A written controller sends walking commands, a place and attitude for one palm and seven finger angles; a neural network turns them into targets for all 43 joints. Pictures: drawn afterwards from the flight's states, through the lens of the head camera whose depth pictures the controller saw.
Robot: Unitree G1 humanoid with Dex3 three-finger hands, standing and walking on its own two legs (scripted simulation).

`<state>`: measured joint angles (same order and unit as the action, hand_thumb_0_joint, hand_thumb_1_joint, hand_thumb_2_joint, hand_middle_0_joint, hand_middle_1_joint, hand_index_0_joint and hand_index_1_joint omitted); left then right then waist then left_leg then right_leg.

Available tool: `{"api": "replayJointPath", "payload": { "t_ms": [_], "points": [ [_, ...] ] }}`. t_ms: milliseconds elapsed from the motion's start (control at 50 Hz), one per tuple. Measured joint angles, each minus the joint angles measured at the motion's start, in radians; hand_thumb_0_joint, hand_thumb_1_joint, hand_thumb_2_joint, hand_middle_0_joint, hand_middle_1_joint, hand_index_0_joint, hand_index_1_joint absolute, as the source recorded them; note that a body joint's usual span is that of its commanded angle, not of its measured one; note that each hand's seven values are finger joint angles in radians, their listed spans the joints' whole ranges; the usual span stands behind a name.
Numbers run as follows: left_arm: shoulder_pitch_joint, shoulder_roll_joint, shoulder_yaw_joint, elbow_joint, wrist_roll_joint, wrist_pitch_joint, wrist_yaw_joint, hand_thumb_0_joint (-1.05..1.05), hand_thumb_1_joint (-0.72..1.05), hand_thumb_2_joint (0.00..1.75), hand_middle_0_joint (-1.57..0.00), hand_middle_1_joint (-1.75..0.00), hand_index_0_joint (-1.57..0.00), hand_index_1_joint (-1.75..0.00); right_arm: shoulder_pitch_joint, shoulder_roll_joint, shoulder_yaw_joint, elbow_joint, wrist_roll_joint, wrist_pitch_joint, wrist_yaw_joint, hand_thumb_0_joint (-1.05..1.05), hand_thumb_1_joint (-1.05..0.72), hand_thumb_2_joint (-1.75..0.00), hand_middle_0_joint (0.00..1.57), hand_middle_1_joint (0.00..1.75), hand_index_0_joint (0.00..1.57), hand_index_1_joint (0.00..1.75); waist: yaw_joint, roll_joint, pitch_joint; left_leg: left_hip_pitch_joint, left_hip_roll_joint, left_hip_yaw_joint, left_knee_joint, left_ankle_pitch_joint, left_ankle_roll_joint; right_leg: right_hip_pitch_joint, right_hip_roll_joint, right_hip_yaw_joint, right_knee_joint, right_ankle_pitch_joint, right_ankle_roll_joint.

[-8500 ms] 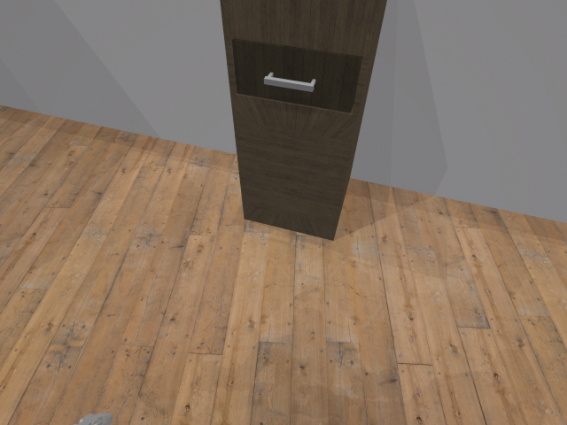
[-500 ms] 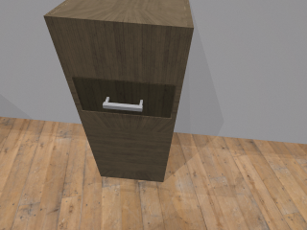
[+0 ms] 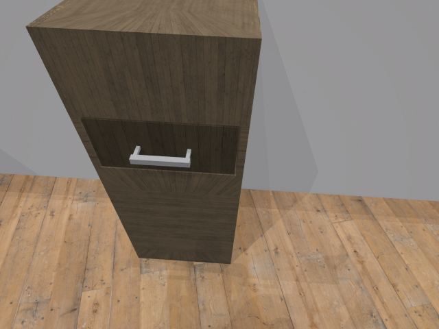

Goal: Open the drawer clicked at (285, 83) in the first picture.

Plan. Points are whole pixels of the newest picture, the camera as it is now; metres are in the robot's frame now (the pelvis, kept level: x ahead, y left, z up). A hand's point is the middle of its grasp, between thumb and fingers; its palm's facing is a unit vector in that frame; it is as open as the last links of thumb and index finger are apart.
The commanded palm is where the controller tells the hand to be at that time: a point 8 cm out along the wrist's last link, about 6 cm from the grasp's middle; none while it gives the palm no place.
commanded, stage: come to a stop and stand still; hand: left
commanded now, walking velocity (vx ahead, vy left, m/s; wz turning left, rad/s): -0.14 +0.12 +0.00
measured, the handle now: (161, 156) +0.52 +0.19 -0.02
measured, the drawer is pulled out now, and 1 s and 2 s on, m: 0.00 0.00 0.00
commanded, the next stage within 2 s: look again from close up in 0.74 s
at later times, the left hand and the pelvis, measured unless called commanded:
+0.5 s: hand out of the picture +0.00 +0.22 -0.17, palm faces +0.03 -0.96 -0.26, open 7.4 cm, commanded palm none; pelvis -0.04 +0.03 +0.00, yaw +1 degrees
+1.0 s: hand out of the picture -0.03 +0.17 -0.17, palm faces +0.00 -0.98 -0.17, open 7.4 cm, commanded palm none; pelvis -0.02 +0.01 +0.00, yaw +0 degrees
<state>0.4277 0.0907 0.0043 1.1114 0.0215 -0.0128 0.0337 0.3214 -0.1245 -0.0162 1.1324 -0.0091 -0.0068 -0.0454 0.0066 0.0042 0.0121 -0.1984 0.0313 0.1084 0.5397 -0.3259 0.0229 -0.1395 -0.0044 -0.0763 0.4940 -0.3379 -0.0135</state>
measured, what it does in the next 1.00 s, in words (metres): stands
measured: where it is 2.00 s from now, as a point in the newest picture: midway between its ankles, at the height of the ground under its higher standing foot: outside the picture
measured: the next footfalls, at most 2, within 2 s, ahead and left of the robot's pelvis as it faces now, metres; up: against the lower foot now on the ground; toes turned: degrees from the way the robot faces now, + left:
none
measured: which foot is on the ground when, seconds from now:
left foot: down 0.00-1.00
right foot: down 0.00-1.00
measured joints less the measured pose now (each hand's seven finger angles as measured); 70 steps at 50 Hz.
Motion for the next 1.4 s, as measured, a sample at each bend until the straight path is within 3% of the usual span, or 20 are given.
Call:
{"api": "replayJointPath", "payload": {
  "t_ms": [120,260,360,620,1040,1400],
  "points": [
    [-0.065,-0.019,-0.010,-0.034,-0.002,-0.001,0.017,0.00,0.90,0.90,-0.20,-0.30,-0.20,-0.30,-0.045,-0.009,-0.006,-0.011,0.004,0.010,-0.010,0.02,-0.94,-0.90,0.20,0.30,0.20,0.30,0.009,-0.008,0.018,0.010,-0.011,-0.003,-0.032,0.019,-0.002,0.004,-0.010,-0.004,-0.011,0.008,0.006],
    [-0.112,0.031,0.004,-0.057,0.002,0.016,0.028,0.02,0.92,0.90,-0.21,-0.30,-0.21,-0.30,-0.093,-0.030,-0.018,-0.063,0.005,0.019,0.000,0.01,-0.93,-0.90,0.20,0.30,0.20,0.30,0.007,-0.011,0.046,-0.024,-0.013,0.000,0.008,0.024,0.004,-0.027,-0.016,-0.002,0.023,0.007,0.010],
    [-0.129,0.074,-0.002,-0.093,0.001,0.013,0.020,0.02,0.91,0.90,-0.20,-0.30,-0.20,-0.30,-0.089,-0.048,-0.011,-0.144,-0.003,0.007,0.022,0.01,-0.92,-0.90,0.20,0.30,0.19,0.30,-0.008,0.003,0.039,-0.069,-0.021,-0.012,0.058,0.010,0.025,-0.070,-0.024,-0.003,0.072,0.001,0.016],
    [-0.148,0.104,-0.019,-0.108,0.003,0.023,-0.007,0.01,0.91,0.90,-0.20,-0.30,-0.20,-0.30,-0.063,-0.075,0.016,-0.141,-0.010,0.003,0.034,0.00,-0.93,-0.90,0.20,0.30,0.20,0.30,0.000,0.028,-0.002,-0.039,-0.061,0.011,-0.053,0.084,0.049,-0.074,-0.057,0.019,0.023,0.049,0.030],
    [-0.134,0.045,-0.034,-0.004,-0.004,0.007,-0.007,0.01,0.90,0.90,-0.20,-0.30,-0.20,-0.30,-0.042,-0.025,0.034,-0.009,0.000,-0.016,0.020,0.00,-0.91,-0.90,0.20,0.30,0.20,0.30,0.001,-0.004,0.030,0.001,-0.037,0.000,-0.094,0.082,0.012,-0.033,-0.029,0.009,-0.019,0.043,0.010],
    [-0.144,0.058,-0.022,0.002,-0.004,-0.003,-0.002,0.01,0.91,0.90,-0.20,-0.30,-0.20,-0.30,-0.061,-0.029,0.028,0.011,-0.002,-0.015,0.009,0.01,-0.92,-0.90,0.20,0.30,0.20,0.30,0.002,-0.006,0.016,0.028,-0.009,-0.014,-0.097,0.059,-0.025,-0.002,-0.001,-0.004,-0.027,0.014,-0.022]
  ]
}}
